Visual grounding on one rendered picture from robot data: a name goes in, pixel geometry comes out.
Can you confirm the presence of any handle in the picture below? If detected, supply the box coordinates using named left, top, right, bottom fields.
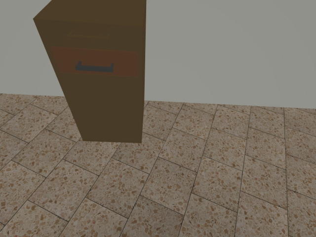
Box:
left=66, top=34, right=110, bottom=43
left=75, top=61, right=114, bottom=72

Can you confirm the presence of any drawer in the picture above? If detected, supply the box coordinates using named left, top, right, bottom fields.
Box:
left=50, top=46, right=138, bottom=77

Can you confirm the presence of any cabinet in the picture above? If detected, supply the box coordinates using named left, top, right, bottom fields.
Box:
left=33, top=0, right=146, bottom=143

